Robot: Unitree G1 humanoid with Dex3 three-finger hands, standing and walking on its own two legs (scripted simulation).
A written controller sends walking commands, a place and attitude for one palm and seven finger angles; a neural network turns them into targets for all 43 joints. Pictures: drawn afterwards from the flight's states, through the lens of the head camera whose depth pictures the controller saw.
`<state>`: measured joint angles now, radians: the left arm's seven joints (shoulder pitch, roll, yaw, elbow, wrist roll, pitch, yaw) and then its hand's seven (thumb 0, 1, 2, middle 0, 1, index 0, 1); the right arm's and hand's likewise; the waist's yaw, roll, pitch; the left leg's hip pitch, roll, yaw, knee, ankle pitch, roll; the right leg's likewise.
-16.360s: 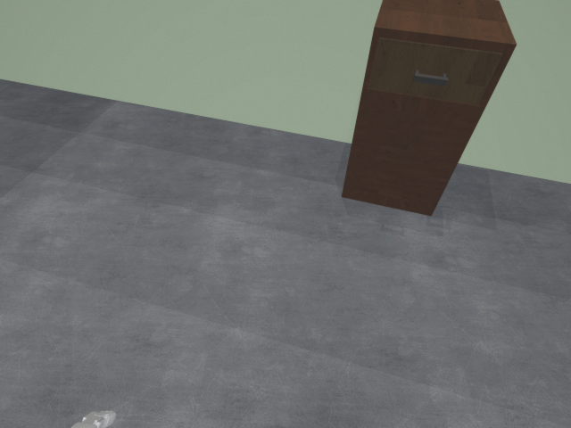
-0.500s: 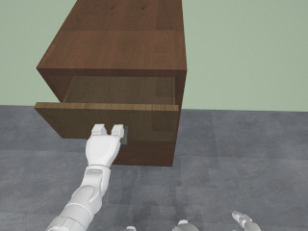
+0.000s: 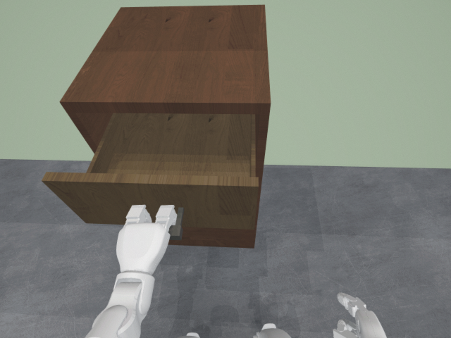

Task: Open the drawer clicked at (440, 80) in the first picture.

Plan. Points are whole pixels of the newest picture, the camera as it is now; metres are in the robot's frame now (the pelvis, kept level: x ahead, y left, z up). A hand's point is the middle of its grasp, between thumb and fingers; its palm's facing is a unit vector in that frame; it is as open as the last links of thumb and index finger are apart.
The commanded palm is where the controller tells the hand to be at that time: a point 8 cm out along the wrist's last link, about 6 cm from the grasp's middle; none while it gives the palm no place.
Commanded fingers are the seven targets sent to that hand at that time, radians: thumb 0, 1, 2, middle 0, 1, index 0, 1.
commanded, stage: pull the drawer open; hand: left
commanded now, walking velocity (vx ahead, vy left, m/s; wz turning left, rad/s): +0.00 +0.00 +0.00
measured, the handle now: (155, 221) +0.34 +0.16 -0.02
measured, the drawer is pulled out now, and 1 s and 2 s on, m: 0.18 0.29 0.30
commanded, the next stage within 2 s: open the thumb to release the handle in 1.26 s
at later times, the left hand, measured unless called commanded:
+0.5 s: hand (148, 282) +0.23 +0.16 -0.04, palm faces +0.01 -0.12 -0.99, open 5.6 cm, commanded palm +0.18 +0.17 +0.01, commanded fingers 0.00 0.90 0.90 -0.40 -1.35 -0.40 -1.35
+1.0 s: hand (141, 315) +0.18 +0.16 -0.04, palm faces -0.01 -0.14 -0.99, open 5.6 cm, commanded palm +0.13 +0.18 +0.01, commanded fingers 0.00 0.90 0.90 -0.40 -1.35 -0.40 -1.35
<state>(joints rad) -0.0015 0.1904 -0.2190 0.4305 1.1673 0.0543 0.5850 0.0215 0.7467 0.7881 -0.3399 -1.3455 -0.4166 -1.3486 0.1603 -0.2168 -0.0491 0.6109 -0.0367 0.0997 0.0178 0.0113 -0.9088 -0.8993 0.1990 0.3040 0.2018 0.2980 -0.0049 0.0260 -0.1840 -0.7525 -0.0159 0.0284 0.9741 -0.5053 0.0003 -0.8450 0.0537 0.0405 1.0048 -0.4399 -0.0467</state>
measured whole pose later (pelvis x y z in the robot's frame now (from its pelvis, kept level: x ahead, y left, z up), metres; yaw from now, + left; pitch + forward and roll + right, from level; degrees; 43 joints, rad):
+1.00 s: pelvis -0.01 -0.01 -0.02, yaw +0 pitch +16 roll +4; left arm 0.47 0.23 -0.19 0.03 1.18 -0.08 0.59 0.05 0.73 0.76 -0.32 -1.33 -0.42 -1.35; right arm 0.11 -0.21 -0.01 0.53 -0.07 0.06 0.04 0.01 -0.91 -0.90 0.20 0.30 0.20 0.30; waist 0.05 0.01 -0.18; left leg -0.81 -0.02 0.04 1.07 -0.55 -0.02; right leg -0.92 0.06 0.05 1.13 -0.49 -0.06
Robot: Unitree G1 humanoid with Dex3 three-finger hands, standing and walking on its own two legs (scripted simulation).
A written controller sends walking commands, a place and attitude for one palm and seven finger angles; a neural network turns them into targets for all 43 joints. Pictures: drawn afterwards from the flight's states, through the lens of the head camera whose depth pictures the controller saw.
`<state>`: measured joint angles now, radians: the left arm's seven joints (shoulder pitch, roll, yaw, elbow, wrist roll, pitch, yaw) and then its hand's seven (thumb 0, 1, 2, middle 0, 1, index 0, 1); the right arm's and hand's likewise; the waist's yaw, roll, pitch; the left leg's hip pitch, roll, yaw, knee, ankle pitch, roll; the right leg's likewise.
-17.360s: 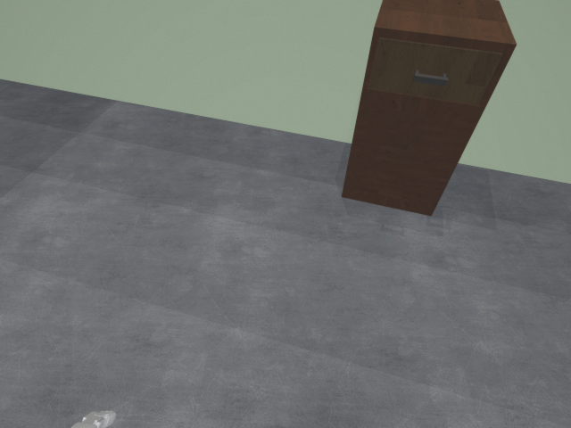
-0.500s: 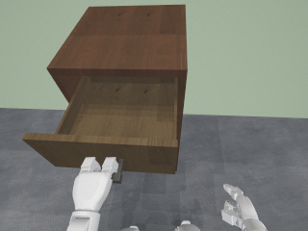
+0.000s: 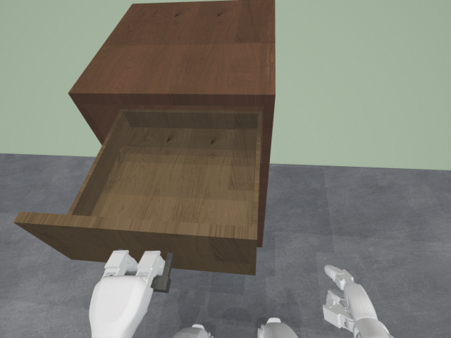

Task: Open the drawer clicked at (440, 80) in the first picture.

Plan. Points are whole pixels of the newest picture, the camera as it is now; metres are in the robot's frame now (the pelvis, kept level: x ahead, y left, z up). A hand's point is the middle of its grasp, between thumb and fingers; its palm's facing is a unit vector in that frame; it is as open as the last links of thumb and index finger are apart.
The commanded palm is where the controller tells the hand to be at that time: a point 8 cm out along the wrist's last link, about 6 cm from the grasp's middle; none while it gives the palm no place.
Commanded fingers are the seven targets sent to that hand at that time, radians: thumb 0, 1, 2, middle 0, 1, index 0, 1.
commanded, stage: pull the drawer open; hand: left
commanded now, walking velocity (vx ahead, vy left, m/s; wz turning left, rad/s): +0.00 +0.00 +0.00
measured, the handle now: (140, 269) +0.24 +0.17 +0.00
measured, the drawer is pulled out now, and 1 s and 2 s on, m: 0.29 0.30 0.29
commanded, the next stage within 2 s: open the thumb to release the handle in 0.26 s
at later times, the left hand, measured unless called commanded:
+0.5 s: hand (137, 309) +0.18 +0.17 -0.02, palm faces +0.02 -0.12 -0.99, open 5.8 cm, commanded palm +0.15 +0.19 +0.03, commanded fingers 0.00 0.34 0.66 -0.36 -1.29 -0.36 -1.29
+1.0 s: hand (138, 309) +0.18 +0.17 -0.02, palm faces +0.01 -0.12 -0.99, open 13.5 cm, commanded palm +0.15 +0.18 +0.03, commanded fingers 0.00 -0.50 0.30 -0.30 -1.20 -0.30 -1.20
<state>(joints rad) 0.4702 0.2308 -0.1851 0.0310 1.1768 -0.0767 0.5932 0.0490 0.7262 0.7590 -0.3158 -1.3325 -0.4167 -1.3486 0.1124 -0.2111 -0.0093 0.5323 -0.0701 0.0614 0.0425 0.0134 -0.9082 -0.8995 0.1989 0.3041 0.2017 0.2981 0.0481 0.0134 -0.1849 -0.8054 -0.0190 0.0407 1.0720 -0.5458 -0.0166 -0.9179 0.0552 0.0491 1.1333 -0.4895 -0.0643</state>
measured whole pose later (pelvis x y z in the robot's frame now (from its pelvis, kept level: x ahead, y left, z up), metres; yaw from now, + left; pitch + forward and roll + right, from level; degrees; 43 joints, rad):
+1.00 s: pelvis -0.02 -0.01 +0.00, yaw +2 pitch +15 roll +4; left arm 0.40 0.24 -0.21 0.08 1.16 -0.05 0.60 0.00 -0.43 0.33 -0.35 -1.23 -0.32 -1.21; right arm 0.11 -0.23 -0.02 0.53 -0.06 0.06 0.00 0.01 -0.91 -0.90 0.20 0.30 0.20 0.30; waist 0.06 0.03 -0.17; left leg -0.82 -0.03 0.01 1.07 -0.52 -0.02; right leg -0.92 0.04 0.02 1.13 -0.47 -0.07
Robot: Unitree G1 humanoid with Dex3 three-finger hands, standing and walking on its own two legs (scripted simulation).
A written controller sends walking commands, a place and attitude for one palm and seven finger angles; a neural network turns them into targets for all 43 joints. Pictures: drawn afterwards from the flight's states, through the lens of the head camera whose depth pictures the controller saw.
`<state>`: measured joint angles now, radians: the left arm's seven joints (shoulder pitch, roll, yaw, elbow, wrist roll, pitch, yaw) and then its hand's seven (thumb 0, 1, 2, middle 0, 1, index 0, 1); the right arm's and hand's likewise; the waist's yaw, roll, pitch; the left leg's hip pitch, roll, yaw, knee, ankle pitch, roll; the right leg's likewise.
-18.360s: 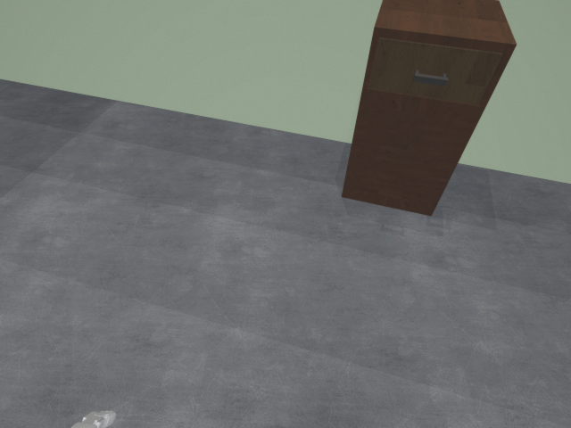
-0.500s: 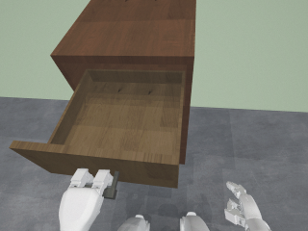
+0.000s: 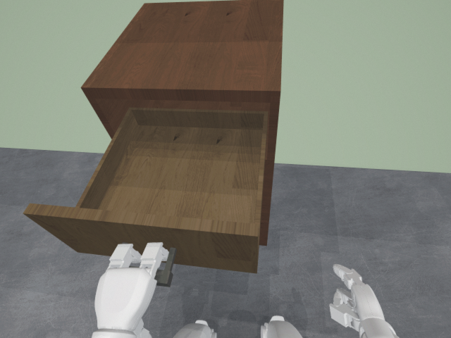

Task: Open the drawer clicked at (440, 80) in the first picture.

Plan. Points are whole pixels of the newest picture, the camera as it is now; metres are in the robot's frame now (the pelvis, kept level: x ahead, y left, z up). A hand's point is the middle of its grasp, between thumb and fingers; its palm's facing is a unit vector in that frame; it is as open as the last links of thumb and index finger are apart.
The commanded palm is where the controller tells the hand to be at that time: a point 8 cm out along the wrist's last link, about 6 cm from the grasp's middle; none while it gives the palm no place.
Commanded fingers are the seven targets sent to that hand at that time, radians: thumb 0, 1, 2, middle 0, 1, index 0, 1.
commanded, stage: lift the hand off the handle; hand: left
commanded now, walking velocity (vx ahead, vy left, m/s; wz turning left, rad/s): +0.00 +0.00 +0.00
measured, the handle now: (144, 263) +0.25 +0.17 +0.00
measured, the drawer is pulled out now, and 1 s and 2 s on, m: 0.30 0.29 0.29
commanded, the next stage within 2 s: none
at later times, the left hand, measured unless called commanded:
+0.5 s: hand (143, 289) +0.21 +0.17 -0.02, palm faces -0.01 -0.14 -0.99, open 13.7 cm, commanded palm +0.18 +0.18 +0.05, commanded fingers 0.00 -0.50 0.30 -0.30 -1.20 -0.30 -1.20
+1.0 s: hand (129, 279) +0.21 +0.18 +0.02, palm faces +0.02 -0.16 -0.99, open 13.4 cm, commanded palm +0.18 +0.18 +0.08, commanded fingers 0.00 -0.50 0.30 -0.30 -1.20 -0.30 -1.20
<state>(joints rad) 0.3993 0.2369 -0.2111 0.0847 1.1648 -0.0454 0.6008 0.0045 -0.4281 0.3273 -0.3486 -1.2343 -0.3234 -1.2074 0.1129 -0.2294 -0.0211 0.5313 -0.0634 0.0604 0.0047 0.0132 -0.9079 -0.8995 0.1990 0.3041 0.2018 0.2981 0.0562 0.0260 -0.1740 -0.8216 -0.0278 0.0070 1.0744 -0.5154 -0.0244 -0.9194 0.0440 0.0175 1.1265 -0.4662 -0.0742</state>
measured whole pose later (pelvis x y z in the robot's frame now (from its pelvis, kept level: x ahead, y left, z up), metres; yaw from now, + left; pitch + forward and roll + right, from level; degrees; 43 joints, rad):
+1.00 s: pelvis +0.01 +0.01 +0.02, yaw -2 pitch +11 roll +2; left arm 0.46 0.27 -0.23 -0.06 1.11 0.00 0.53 0.00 -0.49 0.30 -0.35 -1.20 -0.40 -1.22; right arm 0.13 -0.22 -0.02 0.51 -0.05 0.09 0.04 0.01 -0.91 -0.90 0.20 0.30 0.20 0.30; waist 0.06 0.04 -0.14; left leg -0.65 -0.02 0.02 0.95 -0.49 -0.01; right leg -0.75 0.05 0.04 0.99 -0.43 -0.05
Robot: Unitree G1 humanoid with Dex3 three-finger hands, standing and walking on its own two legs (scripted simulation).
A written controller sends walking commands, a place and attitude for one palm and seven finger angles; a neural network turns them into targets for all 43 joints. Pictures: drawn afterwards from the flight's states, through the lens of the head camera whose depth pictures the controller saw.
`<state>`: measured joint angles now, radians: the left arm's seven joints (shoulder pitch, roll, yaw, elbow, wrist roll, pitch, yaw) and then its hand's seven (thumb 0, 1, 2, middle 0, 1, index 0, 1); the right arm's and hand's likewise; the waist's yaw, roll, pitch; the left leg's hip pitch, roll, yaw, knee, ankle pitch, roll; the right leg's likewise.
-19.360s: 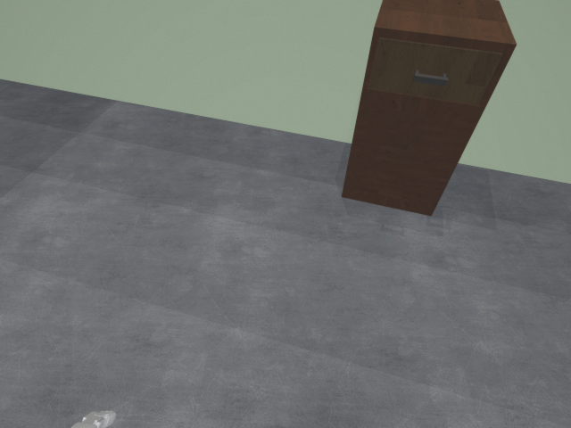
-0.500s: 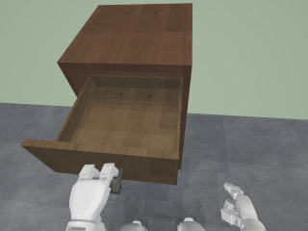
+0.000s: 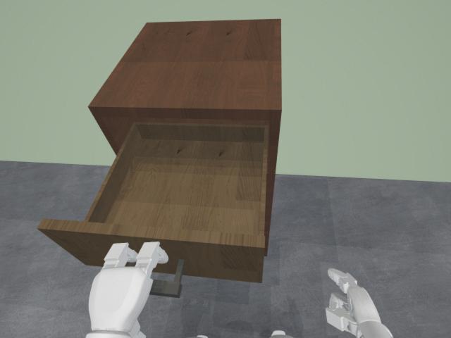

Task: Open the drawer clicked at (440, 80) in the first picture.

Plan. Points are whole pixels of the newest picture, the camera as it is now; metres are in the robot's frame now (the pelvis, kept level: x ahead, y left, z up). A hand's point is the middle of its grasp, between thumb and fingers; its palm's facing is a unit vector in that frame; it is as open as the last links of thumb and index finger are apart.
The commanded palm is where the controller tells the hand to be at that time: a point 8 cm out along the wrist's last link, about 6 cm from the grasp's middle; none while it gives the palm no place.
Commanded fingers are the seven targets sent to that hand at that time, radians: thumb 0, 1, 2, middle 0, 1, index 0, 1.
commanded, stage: lift the hand off the handle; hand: left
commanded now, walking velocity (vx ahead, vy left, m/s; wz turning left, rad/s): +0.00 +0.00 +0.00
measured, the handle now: (153, 274) +0.23 +0.17 -0.03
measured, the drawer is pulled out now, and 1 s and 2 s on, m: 0.29 0.29 0.29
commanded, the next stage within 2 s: draw the hand back to the body in 1.56 s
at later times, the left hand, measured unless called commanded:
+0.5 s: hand (125, 290) +0.19 +0.18 +0.04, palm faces +0.06 -0.18 -0.98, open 13.7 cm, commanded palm +0.16 +0.17 +0.10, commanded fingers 0.00 -0.50 0.30 -0.30 -1.20 -0.30 -1.20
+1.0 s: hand (123, 276) +0.20 +0.17 +0.08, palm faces +0.10 -0.21 -0.97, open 13.9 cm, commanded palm +0.16 +0.17 +0.14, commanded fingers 0.00 -0.50 0.30 -0.30 -1.20 -0.30 -1.20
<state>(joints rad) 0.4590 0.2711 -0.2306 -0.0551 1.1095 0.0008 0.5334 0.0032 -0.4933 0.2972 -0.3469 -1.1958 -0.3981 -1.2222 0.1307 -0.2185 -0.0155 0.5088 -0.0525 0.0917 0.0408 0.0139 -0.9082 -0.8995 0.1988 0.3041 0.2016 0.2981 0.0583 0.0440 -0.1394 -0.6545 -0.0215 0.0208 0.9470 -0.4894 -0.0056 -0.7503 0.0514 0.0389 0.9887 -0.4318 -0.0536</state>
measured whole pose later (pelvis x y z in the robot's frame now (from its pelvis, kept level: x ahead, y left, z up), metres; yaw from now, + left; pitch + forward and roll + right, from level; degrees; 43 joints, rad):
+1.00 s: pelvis +0.01 +0.01 +0.02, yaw -2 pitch +6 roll +1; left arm 0.53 0.31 -0.24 -0.34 1.06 0.04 0.36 0.00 -0.50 0.30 -0.33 -1.20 -0.32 -1.20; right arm 0.15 -0.21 0.01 0.49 -0.03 0.10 0.09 0.01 -0.91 -0.90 0.20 0.30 0.20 0.30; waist 0.10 0.07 -0.10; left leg -0.45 -0.02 0.04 0.80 -0.45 0.01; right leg -0.55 0.06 0.06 0.83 -0.38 -0.04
